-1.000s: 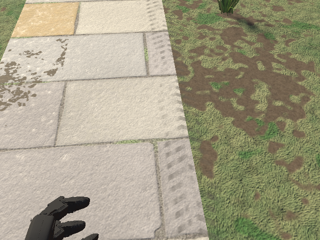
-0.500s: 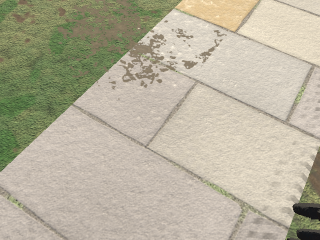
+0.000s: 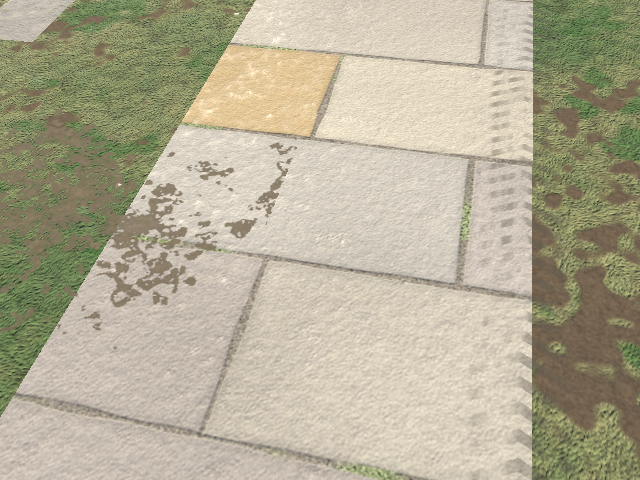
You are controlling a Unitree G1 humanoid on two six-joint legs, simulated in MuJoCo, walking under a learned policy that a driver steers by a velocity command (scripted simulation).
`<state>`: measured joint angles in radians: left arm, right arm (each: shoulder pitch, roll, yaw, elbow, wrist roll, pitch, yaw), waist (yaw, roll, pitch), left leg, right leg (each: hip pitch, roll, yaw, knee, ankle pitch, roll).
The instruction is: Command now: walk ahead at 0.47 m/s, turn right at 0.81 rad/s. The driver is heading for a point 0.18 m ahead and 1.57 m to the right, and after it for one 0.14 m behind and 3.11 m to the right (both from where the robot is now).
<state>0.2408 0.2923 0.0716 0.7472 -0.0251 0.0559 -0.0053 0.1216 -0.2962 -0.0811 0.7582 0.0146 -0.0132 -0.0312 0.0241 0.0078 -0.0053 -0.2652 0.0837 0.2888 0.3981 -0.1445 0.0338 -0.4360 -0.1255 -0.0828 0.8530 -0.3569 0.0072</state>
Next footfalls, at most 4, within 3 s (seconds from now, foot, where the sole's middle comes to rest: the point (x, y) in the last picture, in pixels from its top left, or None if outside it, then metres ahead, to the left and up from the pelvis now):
0.08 right None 0.01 -0.12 -0.78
0.48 left None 0.47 -0.01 -0.78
0.94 right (592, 434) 0.62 -0.50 -0.78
1.36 left None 0.98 -0.78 -0.78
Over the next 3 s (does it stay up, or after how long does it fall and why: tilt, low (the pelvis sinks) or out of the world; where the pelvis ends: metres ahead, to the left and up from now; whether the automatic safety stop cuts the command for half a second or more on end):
stays up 0.43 -1.74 -0.01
